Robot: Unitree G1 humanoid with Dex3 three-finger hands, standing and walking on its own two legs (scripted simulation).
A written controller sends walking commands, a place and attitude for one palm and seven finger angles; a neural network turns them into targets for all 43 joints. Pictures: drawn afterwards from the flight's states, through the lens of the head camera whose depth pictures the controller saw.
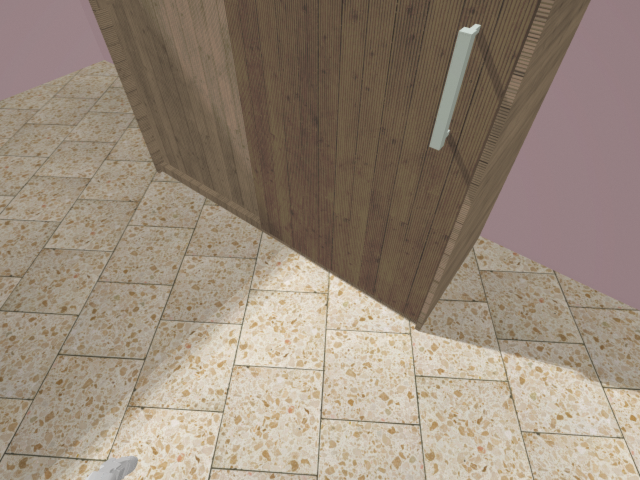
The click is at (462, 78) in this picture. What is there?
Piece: wardrobe's sliding door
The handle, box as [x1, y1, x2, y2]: [429, 24, 480, 149]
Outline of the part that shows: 478,24 474,24 470,28 463,27 458,32 429,145 436,149 439,149 443,145 444,139 448,134 449,122 475,34 478,32 480,26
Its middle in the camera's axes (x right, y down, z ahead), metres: +0.25 -0.28 +0.73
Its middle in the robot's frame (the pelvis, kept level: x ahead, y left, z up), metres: +0.76 -0.20 +0.11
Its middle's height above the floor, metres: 0.88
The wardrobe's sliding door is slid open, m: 0.00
